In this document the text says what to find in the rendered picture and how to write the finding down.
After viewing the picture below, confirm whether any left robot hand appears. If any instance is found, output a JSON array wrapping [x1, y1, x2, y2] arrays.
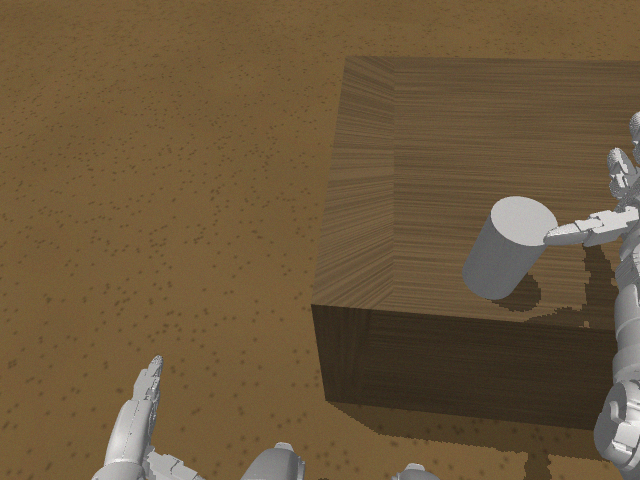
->
[[103, 355, 206, 480]]

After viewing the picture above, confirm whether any right robot arm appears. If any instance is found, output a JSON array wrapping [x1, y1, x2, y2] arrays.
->
[[594, 228, 640, 480]]

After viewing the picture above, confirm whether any left robot arm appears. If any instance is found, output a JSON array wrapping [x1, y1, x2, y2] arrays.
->
[[91, 462, 146, 480]]

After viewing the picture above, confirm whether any can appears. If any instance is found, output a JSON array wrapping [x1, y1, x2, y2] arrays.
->
[[462, 196, 558, 300]]

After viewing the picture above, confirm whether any right robot hand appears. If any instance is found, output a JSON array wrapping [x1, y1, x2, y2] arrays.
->
[[543, 112, 640, 247]]

